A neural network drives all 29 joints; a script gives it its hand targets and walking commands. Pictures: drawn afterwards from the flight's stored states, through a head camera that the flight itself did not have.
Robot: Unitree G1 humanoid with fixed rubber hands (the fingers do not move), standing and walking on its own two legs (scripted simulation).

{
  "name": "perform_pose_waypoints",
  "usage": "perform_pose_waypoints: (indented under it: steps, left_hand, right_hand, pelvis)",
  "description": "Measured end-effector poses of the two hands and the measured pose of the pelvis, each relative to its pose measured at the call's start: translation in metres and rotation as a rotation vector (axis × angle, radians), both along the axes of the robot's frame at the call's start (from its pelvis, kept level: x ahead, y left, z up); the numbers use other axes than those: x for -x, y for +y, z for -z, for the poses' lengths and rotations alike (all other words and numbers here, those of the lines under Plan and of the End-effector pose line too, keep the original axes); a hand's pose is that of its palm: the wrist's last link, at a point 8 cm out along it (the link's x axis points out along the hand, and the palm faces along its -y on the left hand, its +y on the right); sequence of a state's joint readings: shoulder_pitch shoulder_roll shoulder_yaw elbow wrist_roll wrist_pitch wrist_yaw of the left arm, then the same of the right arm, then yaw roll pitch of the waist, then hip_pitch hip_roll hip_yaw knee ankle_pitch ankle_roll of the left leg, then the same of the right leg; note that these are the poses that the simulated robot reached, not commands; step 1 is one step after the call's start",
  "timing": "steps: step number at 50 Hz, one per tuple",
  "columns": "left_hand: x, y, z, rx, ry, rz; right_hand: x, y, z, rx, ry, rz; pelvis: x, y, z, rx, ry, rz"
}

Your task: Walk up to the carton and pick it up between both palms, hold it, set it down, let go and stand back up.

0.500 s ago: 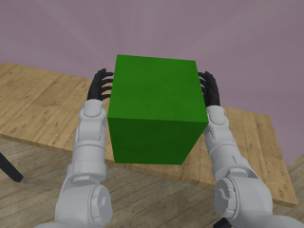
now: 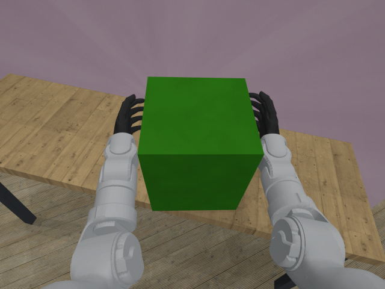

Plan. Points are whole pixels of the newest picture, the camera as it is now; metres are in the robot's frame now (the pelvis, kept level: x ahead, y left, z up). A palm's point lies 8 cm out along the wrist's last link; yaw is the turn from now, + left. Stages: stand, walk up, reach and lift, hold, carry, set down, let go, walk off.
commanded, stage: set down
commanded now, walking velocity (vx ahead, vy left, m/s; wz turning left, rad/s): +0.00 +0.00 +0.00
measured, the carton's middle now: (195, 148) +0.40 +0.01 +0.06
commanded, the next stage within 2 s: none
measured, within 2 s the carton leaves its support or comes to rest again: neither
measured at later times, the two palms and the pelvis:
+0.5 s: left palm (129, 139) +0.40 +0.16 +0.08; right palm (264, 133) +0.42 -0.14 +0.10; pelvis +0.00 +0.00 +0.00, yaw -1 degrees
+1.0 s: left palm (133, 145) +0.40 +0.16 +0.06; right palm (262, 136) +0.43 -0.15 +0.08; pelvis +0.01 +0.00 +0.00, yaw -2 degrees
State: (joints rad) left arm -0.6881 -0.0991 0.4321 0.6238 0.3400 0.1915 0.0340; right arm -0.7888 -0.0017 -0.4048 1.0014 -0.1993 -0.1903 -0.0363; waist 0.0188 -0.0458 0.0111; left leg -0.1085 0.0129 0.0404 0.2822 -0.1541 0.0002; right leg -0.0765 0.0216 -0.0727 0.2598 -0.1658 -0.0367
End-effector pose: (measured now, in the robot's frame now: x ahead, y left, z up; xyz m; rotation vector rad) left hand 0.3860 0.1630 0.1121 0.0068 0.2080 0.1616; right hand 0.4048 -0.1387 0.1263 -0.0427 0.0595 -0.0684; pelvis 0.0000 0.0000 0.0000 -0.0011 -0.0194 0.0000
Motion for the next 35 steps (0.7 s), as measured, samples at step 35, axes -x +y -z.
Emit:
perform_pose_waypoints:
  steps: [35]
  left_hand:
    - [-0.014,-0.008,0.039,0.031,0.078,-0.033]
  right_hand:
    - [-0.02,-0.008,0.033,0.002,0.095,-0.033]
  pelvis:
    - [-0.008,0.001,0.001,-0.004,0.112,0.032]
